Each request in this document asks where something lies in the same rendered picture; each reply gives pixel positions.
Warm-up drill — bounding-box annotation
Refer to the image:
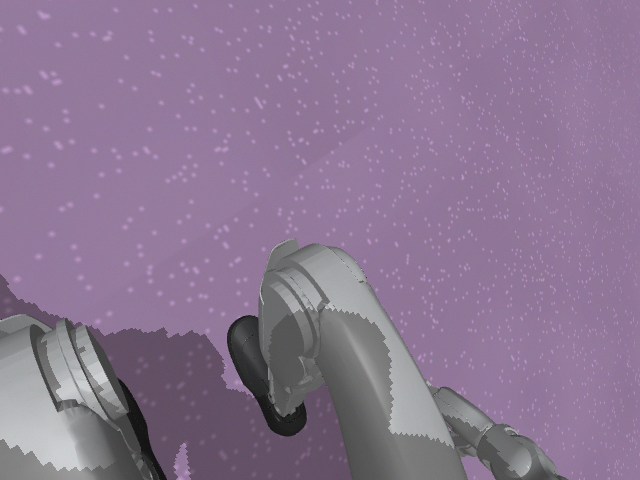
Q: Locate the right robot foot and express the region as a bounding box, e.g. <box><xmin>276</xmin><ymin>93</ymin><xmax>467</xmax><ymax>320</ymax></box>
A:
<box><xmin>227</xmin><ymin>315</ymin><xmax>307</xmax><ymax>436</ymax></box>

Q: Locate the right robot arm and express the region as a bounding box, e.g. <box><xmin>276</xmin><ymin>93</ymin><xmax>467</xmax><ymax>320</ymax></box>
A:
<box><xmin>477</xmin><ymin>424</ymin><xmax>568</xmax><ymax>480</ymax></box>

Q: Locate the left robot foot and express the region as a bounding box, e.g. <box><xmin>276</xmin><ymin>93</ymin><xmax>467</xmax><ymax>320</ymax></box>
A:
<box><xmin>117</xmin><ymin>378</ymin><xmax>167</xmax><ymax>480</ymax></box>

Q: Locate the right robot hand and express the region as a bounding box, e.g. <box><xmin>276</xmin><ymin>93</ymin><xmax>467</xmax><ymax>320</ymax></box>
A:
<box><xmin>425</xmin><ymin>379</ymin><xmax>497</xmax><ymax>459</ymax></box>

